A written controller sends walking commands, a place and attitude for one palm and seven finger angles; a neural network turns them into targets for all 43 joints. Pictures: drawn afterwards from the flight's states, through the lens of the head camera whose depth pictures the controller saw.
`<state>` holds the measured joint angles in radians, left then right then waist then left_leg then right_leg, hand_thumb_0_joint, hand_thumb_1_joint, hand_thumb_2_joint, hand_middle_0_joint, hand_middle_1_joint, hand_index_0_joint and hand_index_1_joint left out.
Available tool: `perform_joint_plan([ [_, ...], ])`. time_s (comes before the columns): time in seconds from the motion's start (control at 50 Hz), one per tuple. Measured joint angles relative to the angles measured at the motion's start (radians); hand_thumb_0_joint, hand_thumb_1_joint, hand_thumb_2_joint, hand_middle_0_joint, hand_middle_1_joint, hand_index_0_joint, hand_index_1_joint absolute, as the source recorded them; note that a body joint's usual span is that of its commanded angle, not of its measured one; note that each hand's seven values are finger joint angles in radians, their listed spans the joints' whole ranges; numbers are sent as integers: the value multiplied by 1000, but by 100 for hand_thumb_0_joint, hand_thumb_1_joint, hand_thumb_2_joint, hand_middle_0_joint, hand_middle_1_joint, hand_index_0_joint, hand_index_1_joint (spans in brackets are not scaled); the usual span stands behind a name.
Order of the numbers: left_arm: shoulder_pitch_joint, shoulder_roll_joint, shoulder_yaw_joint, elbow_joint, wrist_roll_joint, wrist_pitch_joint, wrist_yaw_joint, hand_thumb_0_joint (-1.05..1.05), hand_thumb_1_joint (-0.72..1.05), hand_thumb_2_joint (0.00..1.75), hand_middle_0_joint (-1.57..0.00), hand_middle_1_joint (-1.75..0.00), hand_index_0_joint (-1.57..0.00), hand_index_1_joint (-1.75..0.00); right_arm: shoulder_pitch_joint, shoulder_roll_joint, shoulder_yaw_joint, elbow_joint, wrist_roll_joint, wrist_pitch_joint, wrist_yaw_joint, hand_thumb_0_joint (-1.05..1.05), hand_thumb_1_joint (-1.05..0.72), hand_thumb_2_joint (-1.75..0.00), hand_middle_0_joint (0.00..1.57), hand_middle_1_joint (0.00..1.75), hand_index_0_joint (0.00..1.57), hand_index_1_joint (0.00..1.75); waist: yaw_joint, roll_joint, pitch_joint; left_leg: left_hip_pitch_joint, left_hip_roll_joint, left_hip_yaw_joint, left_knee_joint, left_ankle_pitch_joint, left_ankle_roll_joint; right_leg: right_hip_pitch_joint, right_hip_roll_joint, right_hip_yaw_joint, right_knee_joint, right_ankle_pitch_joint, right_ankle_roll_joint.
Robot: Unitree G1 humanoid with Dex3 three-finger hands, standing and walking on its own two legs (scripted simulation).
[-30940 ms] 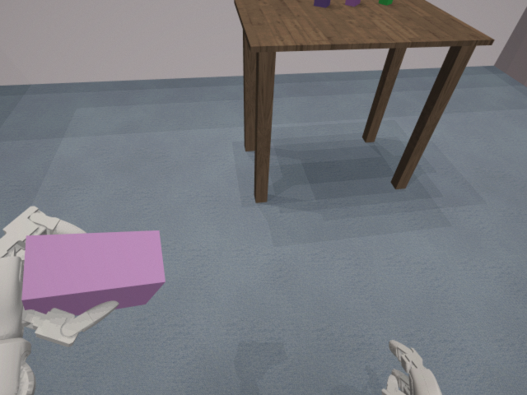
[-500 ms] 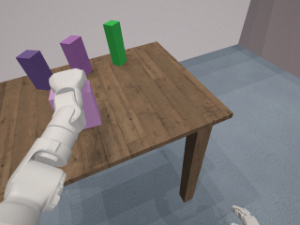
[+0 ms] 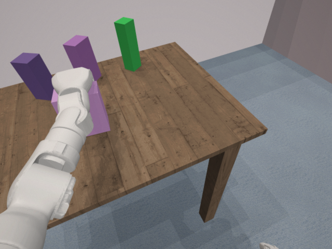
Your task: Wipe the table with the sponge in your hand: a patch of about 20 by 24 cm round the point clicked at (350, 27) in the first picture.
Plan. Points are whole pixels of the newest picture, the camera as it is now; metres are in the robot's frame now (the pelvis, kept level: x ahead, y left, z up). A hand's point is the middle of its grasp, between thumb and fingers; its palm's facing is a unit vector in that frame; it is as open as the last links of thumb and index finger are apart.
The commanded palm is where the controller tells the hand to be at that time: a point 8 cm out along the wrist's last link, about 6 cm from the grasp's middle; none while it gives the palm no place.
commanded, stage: wipe back along the third lane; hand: left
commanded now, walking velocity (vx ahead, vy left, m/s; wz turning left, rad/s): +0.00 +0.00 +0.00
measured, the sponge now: (86, 117) +0.44 +0.24 +0.09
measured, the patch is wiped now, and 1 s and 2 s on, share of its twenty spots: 0.95 0.95 1.00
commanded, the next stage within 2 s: slide back across to the middle lane in 1.72 s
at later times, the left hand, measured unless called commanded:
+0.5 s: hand (79, 103) +0.43 +0.24 +0.15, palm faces +0.05 -0.02 -1.00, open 10.4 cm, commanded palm +0.39 +0.23 +0.18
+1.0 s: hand (83, 116) +0.38 +0.21 +0.15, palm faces +0.09 -0.05 -0.99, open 10.4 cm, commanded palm +0.34 +0.20 +0.18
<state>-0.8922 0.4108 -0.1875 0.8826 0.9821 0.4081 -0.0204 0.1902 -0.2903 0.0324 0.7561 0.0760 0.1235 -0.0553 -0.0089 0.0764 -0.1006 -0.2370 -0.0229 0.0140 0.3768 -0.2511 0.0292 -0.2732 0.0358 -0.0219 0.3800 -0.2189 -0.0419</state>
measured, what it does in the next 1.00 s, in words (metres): stands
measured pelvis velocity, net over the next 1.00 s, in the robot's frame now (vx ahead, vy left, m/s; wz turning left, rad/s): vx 0.01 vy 0.01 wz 0.01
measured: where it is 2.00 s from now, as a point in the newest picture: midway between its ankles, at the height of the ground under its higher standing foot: outside the picture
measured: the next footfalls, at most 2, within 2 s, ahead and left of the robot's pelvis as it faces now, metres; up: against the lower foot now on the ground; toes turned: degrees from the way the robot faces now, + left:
none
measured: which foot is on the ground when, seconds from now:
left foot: down 0.00-1.00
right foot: down 0.00-1.00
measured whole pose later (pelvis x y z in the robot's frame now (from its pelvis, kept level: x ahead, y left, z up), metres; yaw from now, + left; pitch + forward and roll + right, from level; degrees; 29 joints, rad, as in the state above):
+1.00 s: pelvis +0.01 +0.01 +0.00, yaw +0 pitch +2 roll +0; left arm -0.57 0.32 -0.36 0.31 0.97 0.70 -0.04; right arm 0.01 -0.27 0.07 0.65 0.09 0.19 0.01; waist 0.08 0.10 -0.10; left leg -0.16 -0.04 0.01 0.41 -0.29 0.04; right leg -0.20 0.02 -0.02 0.43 -0.27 -0.03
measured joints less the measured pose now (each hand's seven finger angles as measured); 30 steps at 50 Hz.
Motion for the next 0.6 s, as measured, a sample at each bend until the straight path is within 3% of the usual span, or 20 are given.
perform_joint_plan([
  [0.16,-31,1,-1,36,13,-1,2,0,-53,104,-69,-131,-72,-131,-12,6,-1,-13,-3,6,6,1,-91,-90,20,30,21,30,-5,-7,-3,-11,-4,2,6,-5,5,-10,-4,2,3,-3,6],
  [0.3,48,-9,-3,-64,2,17,27,0,-52,104,-68,-132,-71,-132,0,0,-9,-27,-2,20,16,1,-91,-90,20,30,21,30,8,1,-14,1,-5,9,4,-12,11,2,-5,10,-1,-6,10],
  [0.44,125,-29,-39,-194,-18,99,48,0,-51,104,-66,-135,-68,-134,-29,-3,-6,-31,7,36,29,1,-91,-90,20,30,20,30,22,7,-11,28,-9,9,2,-18,15,28,-8,10,-1,-13,14],
  [0.6,167,-53,-87,-298,-26,200,11,0,-50,104,-65,-136,-67,-135,-97,-2,7,-59,12,46,36,1,-91,-90,20,30,20,30,40,15,-8,47,-16,5,2,-21,18,45,-15,6,6,-22,17],
])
